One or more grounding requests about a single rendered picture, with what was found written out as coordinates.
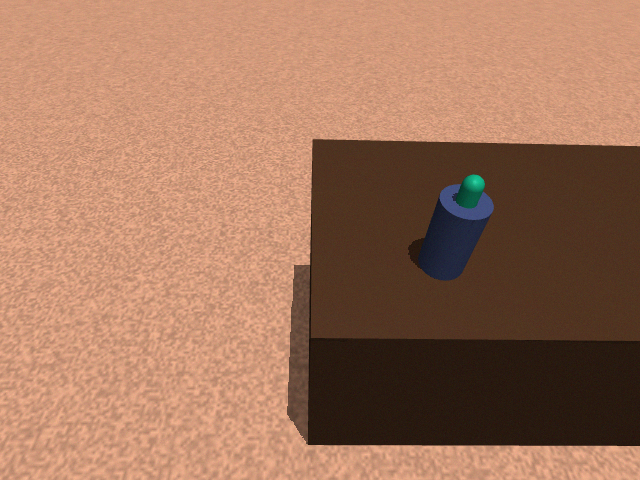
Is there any bottle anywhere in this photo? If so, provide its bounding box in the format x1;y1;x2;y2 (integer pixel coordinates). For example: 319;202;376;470
418;175;494;281

